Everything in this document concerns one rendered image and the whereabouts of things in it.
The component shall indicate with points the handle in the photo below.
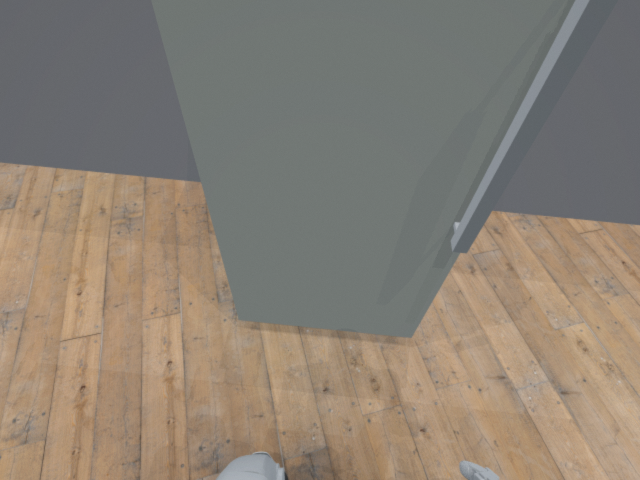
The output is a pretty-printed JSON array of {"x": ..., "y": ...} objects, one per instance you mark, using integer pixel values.
[{"x": 577, "y": 34}]

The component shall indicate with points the left robot thigh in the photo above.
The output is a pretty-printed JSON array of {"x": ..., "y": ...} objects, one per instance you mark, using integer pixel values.
[{"x": 252, "y": 467}]

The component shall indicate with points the fridge door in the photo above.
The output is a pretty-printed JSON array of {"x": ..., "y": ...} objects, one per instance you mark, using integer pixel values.
[{"x": 338, "y": 141}]

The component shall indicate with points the robot left shin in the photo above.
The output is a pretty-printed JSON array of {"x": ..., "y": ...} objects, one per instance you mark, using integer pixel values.
[{"x": 265, "y": 453}]

